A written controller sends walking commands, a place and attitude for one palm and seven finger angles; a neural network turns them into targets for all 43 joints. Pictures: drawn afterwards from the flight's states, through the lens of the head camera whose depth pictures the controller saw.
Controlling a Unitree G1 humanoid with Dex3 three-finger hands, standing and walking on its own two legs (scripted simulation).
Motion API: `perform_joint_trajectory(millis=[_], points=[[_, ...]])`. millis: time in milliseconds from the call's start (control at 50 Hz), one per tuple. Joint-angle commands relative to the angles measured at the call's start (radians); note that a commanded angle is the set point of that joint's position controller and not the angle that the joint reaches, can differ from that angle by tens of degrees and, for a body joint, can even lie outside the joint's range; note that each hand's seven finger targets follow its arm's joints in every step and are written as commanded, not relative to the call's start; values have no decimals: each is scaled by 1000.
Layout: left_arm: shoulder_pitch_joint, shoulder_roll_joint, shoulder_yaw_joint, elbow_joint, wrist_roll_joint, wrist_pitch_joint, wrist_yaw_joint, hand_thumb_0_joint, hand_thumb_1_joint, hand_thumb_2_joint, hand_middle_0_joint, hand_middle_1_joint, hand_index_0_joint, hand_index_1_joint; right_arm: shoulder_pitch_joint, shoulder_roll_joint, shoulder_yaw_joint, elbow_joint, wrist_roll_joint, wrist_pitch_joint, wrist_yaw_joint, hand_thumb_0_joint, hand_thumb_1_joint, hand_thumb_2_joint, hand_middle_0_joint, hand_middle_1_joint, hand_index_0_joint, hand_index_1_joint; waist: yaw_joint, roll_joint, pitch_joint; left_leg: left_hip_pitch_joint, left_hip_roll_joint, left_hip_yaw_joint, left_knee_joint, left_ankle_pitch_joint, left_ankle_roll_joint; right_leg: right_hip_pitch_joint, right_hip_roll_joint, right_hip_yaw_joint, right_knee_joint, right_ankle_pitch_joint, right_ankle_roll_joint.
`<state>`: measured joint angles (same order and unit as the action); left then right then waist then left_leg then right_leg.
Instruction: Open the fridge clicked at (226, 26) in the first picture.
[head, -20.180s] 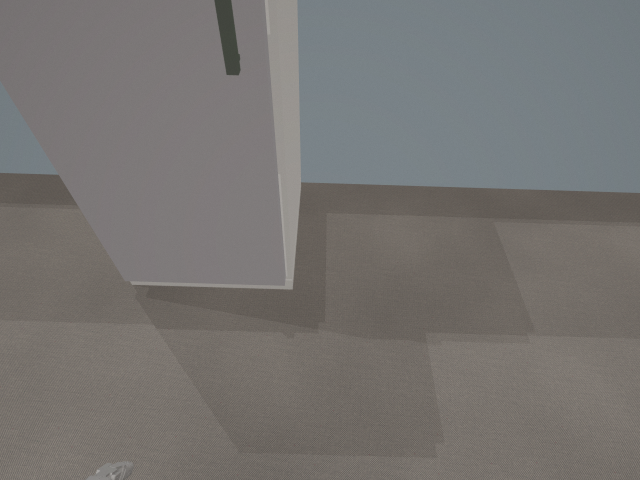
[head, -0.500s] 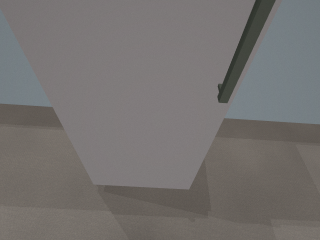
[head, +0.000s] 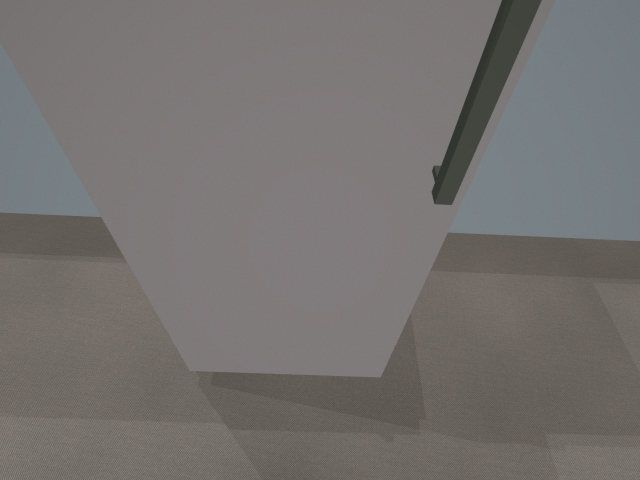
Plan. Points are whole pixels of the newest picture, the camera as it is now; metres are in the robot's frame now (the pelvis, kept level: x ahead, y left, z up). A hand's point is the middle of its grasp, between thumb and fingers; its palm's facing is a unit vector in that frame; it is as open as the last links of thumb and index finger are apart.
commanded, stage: look again from close up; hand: right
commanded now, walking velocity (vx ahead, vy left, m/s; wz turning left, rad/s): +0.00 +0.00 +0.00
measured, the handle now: (476, 88) +0.47 -0.13 +0.26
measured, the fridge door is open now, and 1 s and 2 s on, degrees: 0 0 0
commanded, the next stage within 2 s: raise the hand to about handle height in 0.38 s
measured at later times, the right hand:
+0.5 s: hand out of the picture +0.03 -0.18 -0.17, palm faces +0.02 +0.97 -0.23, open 7.3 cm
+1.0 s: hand out of the picture +0.14 -0.22 +0.02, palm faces +0.13 +0.99 -0.03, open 9.2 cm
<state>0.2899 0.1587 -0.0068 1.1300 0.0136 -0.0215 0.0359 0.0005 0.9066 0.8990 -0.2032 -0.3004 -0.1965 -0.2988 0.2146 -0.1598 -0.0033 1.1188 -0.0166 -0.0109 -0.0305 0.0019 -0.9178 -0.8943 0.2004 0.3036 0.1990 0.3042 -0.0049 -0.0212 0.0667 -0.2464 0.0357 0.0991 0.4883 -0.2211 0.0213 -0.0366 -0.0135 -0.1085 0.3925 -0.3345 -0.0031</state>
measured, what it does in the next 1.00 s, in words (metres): stands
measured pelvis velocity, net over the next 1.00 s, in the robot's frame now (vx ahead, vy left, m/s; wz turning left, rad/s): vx -0.04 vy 0.00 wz -0.06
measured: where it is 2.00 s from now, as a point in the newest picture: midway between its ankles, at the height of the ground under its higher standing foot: outside the picture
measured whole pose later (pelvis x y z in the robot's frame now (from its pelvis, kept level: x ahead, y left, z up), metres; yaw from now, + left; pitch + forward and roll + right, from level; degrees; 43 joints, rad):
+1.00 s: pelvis -0.04 +0.00 -0.04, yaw -3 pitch +5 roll +1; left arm 0.19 0.29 0.02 0.47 -0.04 -0.28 0.05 0.01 0.90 0.90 -0.20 -0.30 -0.20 -0.30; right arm 0.45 -0.22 -0.21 -0.04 0.27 -0.37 0.30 0.01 -0.49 -0.72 0.23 0.57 0.23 0.57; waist -0.06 0.02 -0.05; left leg -0.58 0.07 0.15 0.81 -0.32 0.02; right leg -0.46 -0.03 -0.04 0.87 -0.51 -0.02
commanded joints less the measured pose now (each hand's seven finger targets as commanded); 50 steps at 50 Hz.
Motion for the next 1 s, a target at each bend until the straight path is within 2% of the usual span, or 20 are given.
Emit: perform_joint_trajectory(millis=[0,440,460,480,500,520,540,560,580,600,620,640,660,700,720,740,800,880,920,980], points=[[89,86,14,-14,3,-11,3,0,900,900,-200,-300,-200,-300,44,-118,-18,-32,5,-18,-4,0,-900,-900,200,300,200,300,4,26,-5,106,100,-126,-62,242,37,-127,-108,86,-85,201,-26],[75,99,21,-8,3,-11,5,0,900,900,-200,-300,-200,-300,33,-128,-23,-37,5,-18,-4,0,-900,-900,200,300,200,300,2,17,-13,112,100,-129,-60,267,38,-119,-111,86,-82,222,-25],[-30,127,35,-81,-12,-19,-6,0,900,900,-200,-300,-200,-300,174,-123,-18,15,5,-25,-42,0,-900,-900,200,300,200,300,-40,51,-68,131,142,-150,-1,645,10,-159,-136,37,129,323,-3],[-49,279,43,-442,-68,-185,36,0,900,900,-200,-300,-200,-300,-646,-381,-178,-1513,195,-245,-26,0,-877,-890,202,315,202,315,57,-128,-541,267,40,-136,32,526,29,-13,11,107,7,495,-3],[-78,201,19,-400,-47,-272,59,0,900,900,-200,-300,-200,-300,-418,-462,-251,-1460,142,-230,-79,0,-853,-880,203,330,203,330,14,-265,-465,231,6,-149,66,318,44,39,-1,52,21,482,7],[-97,154,18,-447,-45,-310,54,0,900,900,-200,-300,-200,-300,89,-92,-33,-1227,149,-102,-65,0,-830,-870,205,345,205,345,-5,-226,-344,148,-5,-60,50,171,36,-65,-25,100,-25,613,27],[-87,172,30,-398,-51,-315,53,0,900,900,-200,-300,-200,-300,117,-43,-66,-1090,173,-68,-61,0,-807,-860,207,360,207,360,18,-16,-198,49,-3,-27,22,160,15,-112,-35,110,23,557,28],[-102,216,57,-457,-44,-327,41,0,900,900,-200,-300,-200,-300,21,-80,-93,-1163,184,-120,-33,0,-783,-850,208,375,208,375,46,93,-74,-26,-2,-16,4,166,2,-220,-24,127,63,417,17],[-88,220,77,-481,-31,-339,34,0,900,900,-200,-300,-200,-300,117,-113,-159,-1139,193,-181,7,0,-760,-840,210,390,210,390,20,153,-117,-31,-1,-16,15,134,-4,-273,-9,108,97,327,7],[-101,212,86,-518,-29,-347,21,0,900,900,-200,-300,-200,-300,295,-116,-207,-1066,205,-238,58,0,-737,-830,212,405,212,405,-30,146,-124,-7,4,-18,47,130,6,-325,1,95,124,299,11],[-105,202,80,-549,-28,-346,3,0,900,900,-200,-300,-200,-300,372,-60,-177,-1032,224,-306,120,0,-713,-820,213,420,213,420,-41,192,-138,-31,5,-21,87,88,1,-392,13,83,157,241,17],[-131,205,85,-576,-29,-337,-11,0,900,900,-200,-300,-200,-300,410,-32,-171,-996,246,-377,186,0,-690,-810,215,435,215,435,-42,241,-97,-82,2,-29,122,36,-1,-472,15,74,197,173,20],[-141,214,89,-603,-31,-326,-26,0,900,900,-200,-300,-200,-300,422,-25,-172,-969,270,-448,260,0,-667,-800,217,450,217,450,-38,252,-76,-122,6,-49,140,-20,1,-537,25,66,237,106,24],[-158,257,106,-687,-39,-306,-51,0,900,900,-200,-300,-200,-300,392,-145,-261,-957,293,-542,404,0,-620,-780,220,480,220,480,-32,139,-97,-129,28,-117,155,-75,25,-556,43,54,316,47,21],[-175,256,102,-731,-52,-296,-49,0,900,900,-200,-300,-200,-300,392,-181,-290,-1008,307,-531,442,0,-597,-770,222,495,222,495,-54,106,-161,-119,35,-132,163,-92,23,-582,52,42,328,39,9],[-184,252,96,-766,-62,-284,-41,0,900,900,-200,-300,-200,-300,361,-192,-300,-1056,327,-496,462,0,-573,-760,223,510,223,510,-56,123,-198,-116,34,-141,164,-110,16,-596,56,34,333,30,0],[-166,238,82,-822,-73,-257,-7,0,900,900,-200,-300,-200,-300,193,-214,-339,-1235,398,-415,443,0,-503,-730,228,555,228,555,-37,113,-266,-110,25,-172,148,-189,-3,-598,56,47,351,8,-9],[-86,209,64,-802,-50,-278,6,0,900,900,-200,-300,-200,-300,29,-205,-273,-1503,336,-459,339,0,-410,-690,235,615,235,615,6,-101,-323,-118,-4,-103,208,18,2,-463,24,86,337,136,-11],[-65,219,48,-763,-44,-294,12,0,900,900,-200,-300,-200,-300,-61,-207,-219,-1538,301,-476,321,0,-363,-670,238,645,238,645,44,-96,-288,-158,-17,-74,216,37,3,-422,6,113,326,140,-14],[-81,228,32,-725,-56,-326,24,0,900,900,-200,-300,-200,-300,-81,-233,-211,-1454,288,-447,346,0,-293,-640,243,690,243,690,49,-105,-226,-164,-14,-60,178,-50,2,-437,2,134,289,59,-12]])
